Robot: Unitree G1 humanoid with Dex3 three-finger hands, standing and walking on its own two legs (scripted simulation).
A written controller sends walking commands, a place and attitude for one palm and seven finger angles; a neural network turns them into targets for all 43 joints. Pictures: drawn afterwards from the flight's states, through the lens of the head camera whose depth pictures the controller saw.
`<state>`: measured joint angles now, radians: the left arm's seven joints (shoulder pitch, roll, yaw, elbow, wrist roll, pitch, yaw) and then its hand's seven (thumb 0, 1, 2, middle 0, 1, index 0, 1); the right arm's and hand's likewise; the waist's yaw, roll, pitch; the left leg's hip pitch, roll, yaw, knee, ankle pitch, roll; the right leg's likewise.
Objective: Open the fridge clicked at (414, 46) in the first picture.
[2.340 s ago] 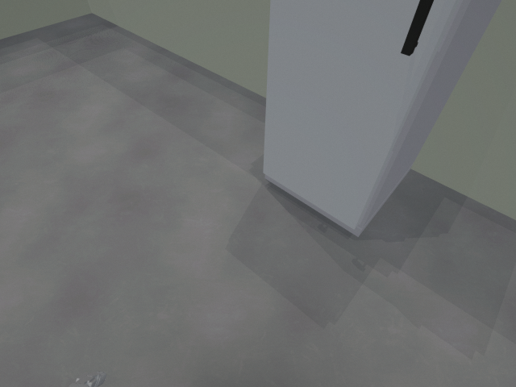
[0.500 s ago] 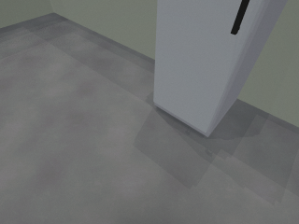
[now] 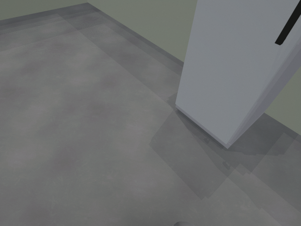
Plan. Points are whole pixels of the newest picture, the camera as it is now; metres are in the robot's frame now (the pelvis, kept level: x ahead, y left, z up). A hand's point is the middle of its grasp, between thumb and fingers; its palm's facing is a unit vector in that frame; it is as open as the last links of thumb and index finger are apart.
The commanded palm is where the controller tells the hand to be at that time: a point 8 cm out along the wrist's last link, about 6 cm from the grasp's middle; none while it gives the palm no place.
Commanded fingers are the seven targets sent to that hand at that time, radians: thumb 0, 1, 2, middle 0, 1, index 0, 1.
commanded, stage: walk to a spot facing it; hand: right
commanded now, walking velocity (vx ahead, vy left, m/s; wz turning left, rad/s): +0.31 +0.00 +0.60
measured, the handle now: out of the picture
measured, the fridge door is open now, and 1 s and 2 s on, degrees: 0 0 0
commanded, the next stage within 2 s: turn to face it in 1.70 s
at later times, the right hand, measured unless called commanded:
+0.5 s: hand (230, 192) +0.27 -0.27 -0.17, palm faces -0.25 +0.95 -0.20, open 7.4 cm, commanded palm none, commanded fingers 0.00 -0.90 -0.90 0.20 0.30 0.20 0.30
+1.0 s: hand (163, 132) +0.52 -0.05 -0.18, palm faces -0.62 +0.76 -0.16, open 7.3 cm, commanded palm none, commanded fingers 0.00 -0.90 -0.90 0.20 0.30 0.20 0.30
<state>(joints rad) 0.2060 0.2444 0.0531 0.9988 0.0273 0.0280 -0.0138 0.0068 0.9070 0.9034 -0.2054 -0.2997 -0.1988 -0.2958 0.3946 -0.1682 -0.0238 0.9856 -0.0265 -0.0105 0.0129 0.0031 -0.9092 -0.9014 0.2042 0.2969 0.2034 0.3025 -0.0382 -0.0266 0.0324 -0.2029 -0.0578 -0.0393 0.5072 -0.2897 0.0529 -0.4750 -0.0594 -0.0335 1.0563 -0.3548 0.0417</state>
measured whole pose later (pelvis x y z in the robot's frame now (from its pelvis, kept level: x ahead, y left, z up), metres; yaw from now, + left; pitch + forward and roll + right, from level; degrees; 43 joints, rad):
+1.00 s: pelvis +0.32 +0.02 -0.01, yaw +36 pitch -1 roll +1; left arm 0.35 0.16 0.04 1.01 0.02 -0.01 0.01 0.01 0.91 0.90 -0.21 -0.30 -0.20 -0.30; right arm 0.13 -0.19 -0.04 0.92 -0.02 -0.02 0.02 0.00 -0.91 -0.90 0.20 0.30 0.20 0.30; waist 0.07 0.01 0.12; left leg -0.34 -0.07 0.10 0.60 -0.25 0.09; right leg -0.46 -0.17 -0.06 1.29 -0.37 0.06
